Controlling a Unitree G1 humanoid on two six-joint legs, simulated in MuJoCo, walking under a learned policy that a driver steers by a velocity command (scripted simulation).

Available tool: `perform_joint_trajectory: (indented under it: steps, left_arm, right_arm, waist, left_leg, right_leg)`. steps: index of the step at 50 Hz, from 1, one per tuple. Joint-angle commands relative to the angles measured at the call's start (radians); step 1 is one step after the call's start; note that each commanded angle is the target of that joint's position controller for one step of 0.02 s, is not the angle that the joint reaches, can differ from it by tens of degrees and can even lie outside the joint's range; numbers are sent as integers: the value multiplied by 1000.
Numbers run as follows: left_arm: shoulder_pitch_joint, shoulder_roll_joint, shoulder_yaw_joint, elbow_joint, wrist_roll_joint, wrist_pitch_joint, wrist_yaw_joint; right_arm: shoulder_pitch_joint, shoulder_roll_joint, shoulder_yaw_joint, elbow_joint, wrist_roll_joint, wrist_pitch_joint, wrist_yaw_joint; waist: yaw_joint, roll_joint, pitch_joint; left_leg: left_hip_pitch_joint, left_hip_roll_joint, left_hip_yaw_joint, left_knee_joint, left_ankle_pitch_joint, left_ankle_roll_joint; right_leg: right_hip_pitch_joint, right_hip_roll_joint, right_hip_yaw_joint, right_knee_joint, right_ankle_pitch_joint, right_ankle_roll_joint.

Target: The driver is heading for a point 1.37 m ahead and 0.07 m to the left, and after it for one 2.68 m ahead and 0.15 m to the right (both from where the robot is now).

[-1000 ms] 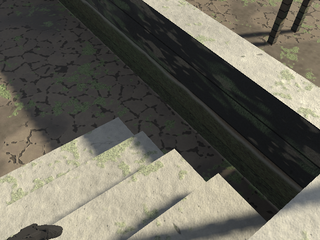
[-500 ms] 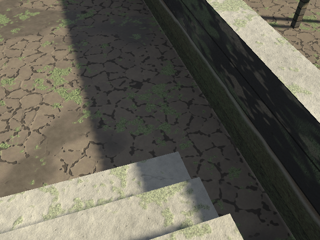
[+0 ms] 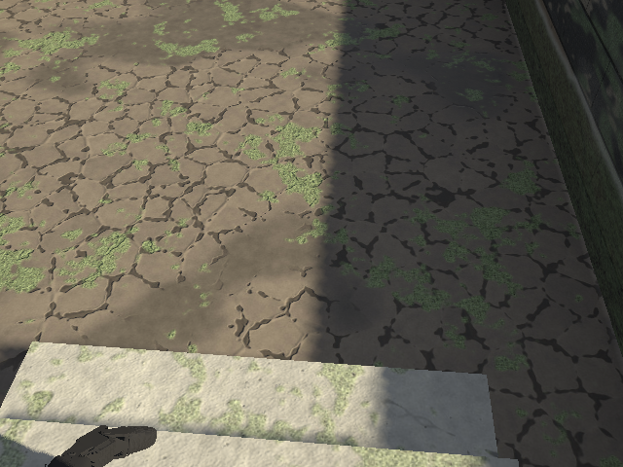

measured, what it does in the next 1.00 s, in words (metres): goes down: right foot 0.17 m lower, then left foot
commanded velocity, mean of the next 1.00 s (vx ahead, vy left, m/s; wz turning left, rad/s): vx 0.73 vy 0.00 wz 0.16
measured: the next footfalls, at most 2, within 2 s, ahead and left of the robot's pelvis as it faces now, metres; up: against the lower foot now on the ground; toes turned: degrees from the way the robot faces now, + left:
right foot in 0.04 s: +0.19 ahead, -0.12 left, -0.17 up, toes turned +10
left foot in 0.82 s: +0.15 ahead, +0.20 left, -0.17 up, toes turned +19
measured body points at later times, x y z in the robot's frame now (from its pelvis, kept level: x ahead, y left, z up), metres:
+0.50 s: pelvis +0.07 -0.07 -0.11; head +0.04 -0.08 +0.34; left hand -0.03 +0.16 -0.24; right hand +0.35 -0.19 -0.17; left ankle +0.05 +0.08 -0.57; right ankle +0.15 -0.13 -0.82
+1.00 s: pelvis +0.12 +0.08 -0.10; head +0.14 +0.11 +0.35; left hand +0.26 +0.38 -0.20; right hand +0.21 -0.19 -0.20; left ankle +0.11 +0.19 -0.82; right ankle +0.24 -0.06 -0.68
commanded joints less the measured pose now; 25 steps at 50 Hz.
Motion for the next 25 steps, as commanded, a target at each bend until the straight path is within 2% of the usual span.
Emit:
perform_joint_trajectory:
  steps: [1, 2, 3, 4, 5, 6, 7, 8, 9, 10, 11, 12, 13, 14, 15, 16, 17, 19, 21, 22, 24, 25]
  left_arm:
    - [248, 59, 30, 50, -32, -7, 19]
    - [318, 95, 44, 86, -23, -8, 28]
    - [430, 121, 45, 110, -22, 0, 21]
    - [396, 163, 41, 77, -1, 3, 6]
    - [369, 160, 54, 78, -28, 6, -1]
    - [326, 211, 73, 63, -27, -2, 11]
    - [273, 138, 58, 51, -32, 12, 26]
    - [194, 140, 46, 30, -7, 5, 29]
    - [157, 119, 32, 41, 12, 11, 24]
    - [170, 122, 29, 60, 26, 18, 19]
    - [171, 133, 32, 68, 28, 17, 14]
    - [170, 122, 29, 87, 19, 12, 12]
    - [135, 113, 22, 72, 23, 5, 6]
    - [168, 114, 23, 83, 25, -2, 1]
    - [181, 108, 19, 91, 19, -10, -4]
    - [210, 124, 24, 93, 19, -14, -7]
    - [251, 127, 25, 106, 21, -17, -11]
    - [323, 134, 27, 127, 25, -14, -15]
    - [381, 128, 24, 149, 31, -30, -13]
    - [419, 123, 24, 164, 36, -34, -12]
    - [442, 116, 20, 184, 36, -35, -10]
    - [433, 105, 14, 185, 35, -34, -12]
  right_arm:
    - [-90, -110, -28, -84, -18, 16, -7]
    - [-36, -76, -22, -88, -18, 6, 7]
    - [17, -11, -13, -86, -4, 5, 17]
    - [185, -3, -15, -137, 47, 16, 26]
    - [198, 9, -8, -124, 26, 14, 31]
    - [98, -17, -10, -149, 8, 10, 38]
    - [-55, -75, -30, -145, -40, 16, 53]
    - [-189, -131, -39, -204, -57, 23, 64]
    - [-237, -111, -28, -226, -49, 43, 69]
    - [-258, -55, -11, -240, -42, 54, 68]
    - [-216, -13, -1, -236, -37, 65, 64]
    - [-237, 21, 6, -256, -41, 67, 60]
    - [-197, 3, 1, -248, -29, 59, 51]
    - [-204, 12, 2, -253, -28, 58, 51]
    - [-212, 16, 2, -261, -29, 58, 51]
    - [-220, 15, 1, -266, -27, 59, 52]
    - [-243, 29, 4, -276, -23, 59, 53]
    - [-314, 31, 5, -299, -23, 49, 53]
    - [-346, 37, 3, -311, -20, 28, 43]
    - [-384, 51, 9, -323, -18, 17, 41]
    - [-439, 75, 20, -349, -14, -7, 38]
    - [-470, 88, 25, -367, -4, -16, 39]
  waist:
    - [145, 41, 23]
    - [138, -44, 6]
    - [138, -93, -98]
    - [17, -214, -272]
    - [34, -184, -298]
    - [56, -246, -258]
    - [82, -131, -134]
    - [94, -183, -25]
    - [70, -135, 59]
    - [55, -110, 87]
    - [24, -115, 61]
    - [12, -84, 81]
    - [-17, -44, 64]
    - [1, -60, 29]
    - [-4, -28, 11]
    - [20, -23, -11]
    - [46, -33, 7]
    - [105, 8, 28]
    - [144, 1, 21]
    - [173, 21, 30]
    - [193, 23, 50]
    - [190, 12, 65]
  left_leg:
    - [-311, 86, -127, 160, 389, 0]
    - [-348, 42, -35, 333, 135, -17]
    - [-502, 21, 58, 624, -147, -19]
    - [-694, 50, 158, 957, -279, -44]
    - [-842, 131, 172, 1051, -114, -22]
    - [-920, 156, 237, 1116, 89, -32]
    - [-932, 199, 304, 1095, 254, -35]
    - [-862, 228, 296, 1070, 399, -55]
    - [-809, 235, 281, 1048, 444, -61]
    - [-764, 223, 293, 1088, 453, -57]
    - [-748, 215, 317, 1130, 444, -53]
    - [-823, 221, 273, 1158, 485, -60]
    - [-846, 224, 259, 1034, 574, -68]
    - [-843, 210, 280, 1056, 588, -70]
    - [-837, 222, 280, 1035, 624, -71]
    - [-864, 224, 281, 1031, 616, -72]
    - [-922, 228, 276, 1021, 601, -74]
    - [-1050, 238, 232, 977, 588, -77]
    - [-1111, 249, 204, 933, 569, -78]
    - [-1156, 254, 181, 920, 556, -78]
    - [-1231, 256, 142, 897, 551, -89]
    - [-1252, 263, 132, 876, 556, -96]
  right_leg:
    - [521, -107, 51, -291, 176, 28]
    - [615, -157, 35, -312, 220, 28]
    - [796, -238, 30, -41, 508, 40]
    - [997, -404, 79, 319, 687, -21]
    - [958, -428, 185, 250, 203, -34]
    - [792, -487, 325, 30, -537, -124]
    - [568, -405, 307, -184, -1173, -65]
    - [313, -416, 312, -235, -1270, -98]
    - [112, -376, 228, -238, -1246, -70]
    - [-25, -340, 152, -239, -1201, -40]
    - [-56, -316, 89, -237, -1174, -11]
    - [-47, -315, 50, -186, -1151, -13]
    - [-40, -277, -35, -135, -1135, 20]
    - [-36, -285, -48, -132, -1139, 25]
    - [-23, -298, -60, -138, -1131, 32]
    - [30, -315, -33, -143, -1155, 29]
    - [80, -329, -24, -142, -1187, 17]
    - [207, -363, 21, -116, -1216, -12]
    - [277, -398, 56, -106, -1257, -48]
    - [307, -416, 99, -109, -1275, -78]
    - [331, -432, 157, -104, -1292, -135]
    - [311, -434, 177, -105, -1302, -160]
Velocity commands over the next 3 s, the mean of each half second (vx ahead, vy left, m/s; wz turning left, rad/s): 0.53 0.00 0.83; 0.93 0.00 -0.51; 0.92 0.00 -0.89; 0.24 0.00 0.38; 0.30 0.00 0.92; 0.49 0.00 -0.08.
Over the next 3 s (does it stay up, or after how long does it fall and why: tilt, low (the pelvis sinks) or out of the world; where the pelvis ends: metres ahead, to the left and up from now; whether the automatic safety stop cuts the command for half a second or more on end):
stays up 0.84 0.21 -0.37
